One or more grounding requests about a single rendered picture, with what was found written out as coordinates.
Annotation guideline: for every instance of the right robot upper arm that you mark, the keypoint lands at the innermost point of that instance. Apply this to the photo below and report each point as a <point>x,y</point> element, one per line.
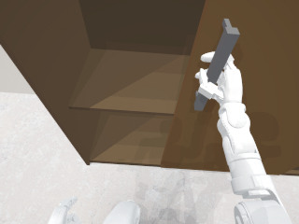
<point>260,212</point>

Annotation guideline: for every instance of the robot left hand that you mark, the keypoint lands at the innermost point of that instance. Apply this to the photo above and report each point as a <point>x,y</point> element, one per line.
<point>59,215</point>

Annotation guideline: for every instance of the left robot thigh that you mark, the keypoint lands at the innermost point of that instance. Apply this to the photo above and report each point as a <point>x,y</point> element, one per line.
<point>124,213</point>

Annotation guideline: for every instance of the handle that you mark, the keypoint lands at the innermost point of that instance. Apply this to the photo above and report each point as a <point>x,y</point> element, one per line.
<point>222,53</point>

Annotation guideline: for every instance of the robot right hand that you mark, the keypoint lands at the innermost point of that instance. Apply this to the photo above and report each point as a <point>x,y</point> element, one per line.
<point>229,81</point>

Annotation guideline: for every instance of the robot right forearm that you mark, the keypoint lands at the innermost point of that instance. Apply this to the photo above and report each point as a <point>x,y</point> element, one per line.
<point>249,178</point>

